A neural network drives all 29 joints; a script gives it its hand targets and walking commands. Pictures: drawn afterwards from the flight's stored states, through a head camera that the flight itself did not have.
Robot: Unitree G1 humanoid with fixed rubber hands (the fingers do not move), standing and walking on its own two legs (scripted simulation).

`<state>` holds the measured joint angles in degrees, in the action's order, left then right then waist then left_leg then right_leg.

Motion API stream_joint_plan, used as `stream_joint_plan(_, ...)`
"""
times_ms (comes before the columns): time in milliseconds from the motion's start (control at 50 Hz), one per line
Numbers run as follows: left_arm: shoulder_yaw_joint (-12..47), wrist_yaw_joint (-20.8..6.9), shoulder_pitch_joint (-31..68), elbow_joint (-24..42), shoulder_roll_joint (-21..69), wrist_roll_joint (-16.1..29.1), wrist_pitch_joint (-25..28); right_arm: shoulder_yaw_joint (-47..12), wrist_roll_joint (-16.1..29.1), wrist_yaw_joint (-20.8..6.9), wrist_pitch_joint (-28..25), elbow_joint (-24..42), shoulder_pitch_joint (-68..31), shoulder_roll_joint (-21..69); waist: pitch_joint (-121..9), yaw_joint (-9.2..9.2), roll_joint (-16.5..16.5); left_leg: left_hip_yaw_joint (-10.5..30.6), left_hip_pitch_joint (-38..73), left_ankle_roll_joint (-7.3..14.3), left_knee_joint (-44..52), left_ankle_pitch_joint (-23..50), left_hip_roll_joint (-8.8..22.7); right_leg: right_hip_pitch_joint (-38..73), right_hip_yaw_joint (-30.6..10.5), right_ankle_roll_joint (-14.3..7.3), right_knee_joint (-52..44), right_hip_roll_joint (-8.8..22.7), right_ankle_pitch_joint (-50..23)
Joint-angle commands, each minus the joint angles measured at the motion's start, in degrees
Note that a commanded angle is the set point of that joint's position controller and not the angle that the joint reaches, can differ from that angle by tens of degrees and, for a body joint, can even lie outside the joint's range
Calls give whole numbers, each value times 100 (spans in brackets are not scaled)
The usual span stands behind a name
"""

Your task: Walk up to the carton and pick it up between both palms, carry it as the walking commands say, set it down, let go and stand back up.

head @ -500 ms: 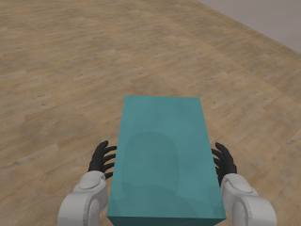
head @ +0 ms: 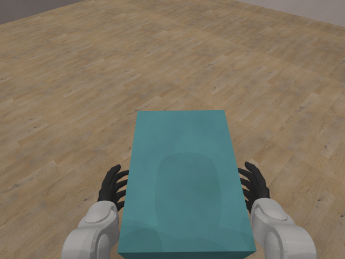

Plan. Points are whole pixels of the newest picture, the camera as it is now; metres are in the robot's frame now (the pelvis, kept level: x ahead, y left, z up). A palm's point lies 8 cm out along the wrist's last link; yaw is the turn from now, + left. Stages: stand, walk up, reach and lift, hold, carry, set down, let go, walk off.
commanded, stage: carry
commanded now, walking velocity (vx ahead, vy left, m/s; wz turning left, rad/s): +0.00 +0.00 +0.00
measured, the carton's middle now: (181, 192) +0.29 -0.01 +0.01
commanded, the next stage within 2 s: none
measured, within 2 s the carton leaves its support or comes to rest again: neither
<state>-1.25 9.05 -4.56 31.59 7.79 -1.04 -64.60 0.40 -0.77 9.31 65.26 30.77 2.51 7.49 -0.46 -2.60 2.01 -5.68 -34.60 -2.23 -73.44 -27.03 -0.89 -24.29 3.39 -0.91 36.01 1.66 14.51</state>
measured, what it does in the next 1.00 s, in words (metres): walks backwards: left foot, then right foot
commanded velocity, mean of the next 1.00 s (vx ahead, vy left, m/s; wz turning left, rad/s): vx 0.00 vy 0.00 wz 0.00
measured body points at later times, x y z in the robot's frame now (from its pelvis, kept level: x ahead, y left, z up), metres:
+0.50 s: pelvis -0.12 -0.11 +0.01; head -0.14 -0.10 +0.46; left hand +0.12 +0.04 +0.09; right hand +0.13 -0.25 +0.10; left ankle -0.11 +0.00 -0.72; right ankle -0.16 -0.26 -0.73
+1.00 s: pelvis -0.14 -0.14 +0.01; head -0.16 -0.14 +0.46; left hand +0.10 +0.02 +0.08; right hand +0.12 -0.27 +0.09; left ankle -0.11 +0.00 -0.72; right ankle -0.16 -0.26 -0.72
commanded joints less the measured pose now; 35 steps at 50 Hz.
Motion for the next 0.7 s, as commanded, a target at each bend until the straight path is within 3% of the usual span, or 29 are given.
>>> stream_joint_plan(0,3149,-770,1864,418,4706,1249,161,-3831,1666,-828,-108,997,-2597,4601,-2044,276,-1875,-136,672,168,2155,-428,25,1671,-1089,-1201,-949,1371,-2912)
stream_joint_plan(40,3173,-704,1699,231,4412,1169,33,-3516,1472,-837,30,403,-2032,4329,-2179,259,-1545,-179,1373,191,3986,-208,-1,1778,-1503,-1142,-1167,1347,-2242)
stream_joint_plan(60,3278,-667,1597,126,4404,1181,-53,-3361,1367,-856,95,209,-1816,4205,-2054,182,-808,216,2034,240,5398,485,366,1325,-1378,-948,-1024,1242,-1531)
stream_joint_plan(80,3370,-668,1869,114,4425,1193,-56,-3251,1346,-928,79,128,-2013,4205,-1851,204,226,1381,2816,375,5804,606,1250,95,-1187,-524,-504,964,-598)
stream_joint_plan(100,3516,-621,1974,328,4558,1250,-53,-3156,1354,-1001,70,-40,-1737,4241,-1778,280,2022,2998,3599,585,5719,2934,2904,-1407,-844,-112,432,251,808)
stream_joint_plan(120,3844,-627,3063,894,4886,1496,6,-3166,1518,-1072,-42,-105,-1941,4818,-1165,127,2084,2703,3003,1116,5353,4833,3105,-1813,-751,-28,1491,-19,1471)
stream_joint_plan(140,3970,-658,3361,968,5078,1578,57,-3243,1557,-1115,-146,181,-2206,4920,-1044,167,1403,2051,2486,1137,5312,4756,2612,-1500,-1101,35,2368,13,1201)
stream_joint_plan(160,3951,-695,3216,869,5123,1587,71,-3260,1506,-1108,-183,347,-2286,4898,-1121,198,731,1423,2151,997,5389,3845,2118,-1101,-1080,106,2691,-23,631)
stream_joint_plan(180,3948,-716,3374,922,5144,1628,77,-3292,1477,-1106,-188,322,-2444,4977,-1034,191,172,1127,1896,896,5534,2779,1903,-1023,-933,177,2933,-134,446)
stream_joint_plan(200,3951,-747,3102,702,5248,1633,63,-3308,1444,-1058,-240,567,-2461,4896,-1127,199,193,913,2052,834,5499,2683,1671,-984,-829,242,2805,-131,223)
stream_joint_plan(240,3997,-734,2969,524,5121,1653,-25,-3115,1290,-961,-207,467,-2284,4640,-1064,219,535,760,2018,718,5590,1961,1468,-844,-642,356,2335,-132,349)
stream_joint_plan(280,4002,-684,2792,560,4958,1636,-65,-3086,1299,-899,-158,588,-2188,4451,-1228,177,660,1029,2195,742,5668,1800,1528,-543,-460,401,1623,-141,594)
stream_joint_plan(320,3947,-661,2736,530,4811,1588,-130,-3084,1272,-857,-80,634,-2191,4293,-1302,160,914,904,2246,806,5542,2250,1503,-237,-100,425,800,-56,816)
stream_joint_plan(340,3860,-621,2622,423,4717,1522,-183,-3106,1295,-856,0,492,-2120,4297,-1276,152,832,1006,2132,785,5580,2159,1479,-18,17,390,494,-141,852)
stream_joint_plan(380,3722,-587,2236,234,4619,1413,-231,-3106,1250,-803,44,510,-1979,4140,-1494,190,915,843,2432,726,5171,2813,1397,315,200,326,-612,-147,782)
stream_joint_plan(400,3590,-553,2020,159,4549,1316,-260,-3145,1291,-816,104,476,-1941,4132,-1670,272,767,678,2387,584,4958,2891,1285,863,306,264,-1461,-94,189)
stream_joint_plan(420,3549,-542,2057,250,4453,1284,-233,-3164,1290,-824,112,347,-1856,4116,-1906,239,685,668,2260,441,4818,3080,1205,1446,123,164,-1693,59,-17)
stream_joint_plan(440,3531,-574,2228,320,4504,1311,-213,-3239,1336,-842,99,378,-2059,4232,-1927,220,305,714,1929,287,4581,2516,1162,1730,-363,153,-1723,478,-254)
stream_joint_plan(460,3547,-586,2401,478,4576,1396,-211,-3287,1330,-807,107,391,-2056,4399,-1946,159,-277,743,1501,178,4299,1802,1021,1974,-1086,47,-1541,1110,-1713)
stream_joint_plan(480,3480,-612,2523,371,4562,1396,-160,-3400,1326,-808,103,405,-2144,4429,-1849,150,-997,440,1119,-72,4433,1245,727,1920,-1297,-111,-1365,1411,-2292)
stream_joint_plan(500,3347,-642,2456,265,4727,1386,-112,-3627,1467,-821,62,703,-2582,4558,-1676,172,-1481,332,1083,-184,4395,1092,752,1783,-1039,-137,-1253,1294,-2485)
stream_joint_plan(540,3266,-671,2396,267,4723,1346,-75,-3710,1569,-843,73,726,-2718,4595,-1492,177,-851,195,1594,-143,4362,1368,713,1122,-820,-69,-1357,1031,-1632)
stream_joint_plan(560,3207,-648,2460,295,4734,1292,-38,-3733,1594,-847,60,750,-2801,4638,-1332,179,-1012,202,1689,-153,4421,1397,716,842,-830,-68,-1444,964,-966)
stream_joint_plan(600,3120,-688,2490,265,4647,1269,-35,-3770,1590,-844,67,675,-2839,4583,-1166,187,-978,204,1708,-65,4336,1167,658,519,-958,-88,-1724,942,211)
stream_joint_plan(620,3208,-658,2547,277,4664,1282,-65,-3679,1539,-834,104,519,-2656,4588,-1273,184,-723,225,1836,-37,4432,1244,687,506,-994,-121,-1618,969,81)
stream_joint_plan(660,3179,-701,2526,195,4732,1293,-82,-3748,1609,-838,83,623,-2862,4688,-1290,184,-822,283,1764,-33,4462,1365,676,593,-975,-127,-1572,942,-167)
stream_joint_plan(680,3098,-663,2510,175,4619,1221,-100,-3719,1595,-837,120,488,-2780,4637,-1242,201,-811,252,1766,-50,4420,1277,641,469,-1036,-145,-1650,939,165)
